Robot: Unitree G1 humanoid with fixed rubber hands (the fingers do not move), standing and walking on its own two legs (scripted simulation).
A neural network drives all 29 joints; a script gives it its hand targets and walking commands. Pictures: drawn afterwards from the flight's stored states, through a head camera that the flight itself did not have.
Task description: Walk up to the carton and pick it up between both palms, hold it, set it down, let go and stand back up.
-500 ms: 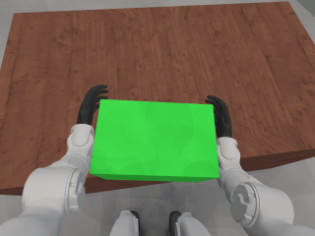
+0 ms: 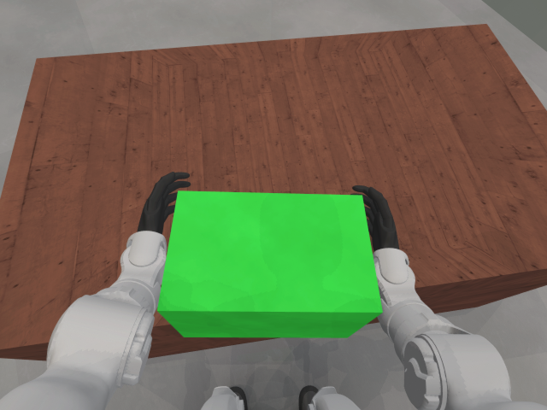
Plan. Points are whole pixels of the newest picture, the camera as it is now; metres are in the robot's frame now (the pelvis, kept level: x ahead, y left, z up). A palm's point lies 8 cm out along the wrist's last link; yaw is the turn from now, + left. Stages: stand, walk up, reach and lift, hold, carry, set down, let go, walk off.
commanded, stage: reach and lift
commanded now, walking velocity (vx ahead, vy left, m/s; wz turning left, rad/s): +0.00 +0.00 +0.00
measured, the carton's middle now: (268, 269) +0.33 +0.00 -0.06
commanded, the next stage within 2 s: none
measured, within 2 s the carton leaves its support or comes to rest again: neither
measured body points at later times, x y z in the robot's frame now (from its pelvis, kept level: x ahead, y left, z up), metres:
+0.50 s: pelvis +0.03 +0.02 +0.04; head +0.05 +0.02 +0.49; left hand +0.43 +0.17 +0.10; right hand +0.39 -0.18 +0.10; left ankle +0.02 +0.12 -0.70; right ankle +0.00 -0.12 -0.70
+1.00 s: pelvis +0.00 +0.00 +0.05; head +0.01 -0.01 +0.50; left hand +0.41 +0.16 +0.14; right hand +0.38 -0.20 +0.11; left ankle +0.02 +0.12 -0.70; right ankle +0.00 -0.12 -0.70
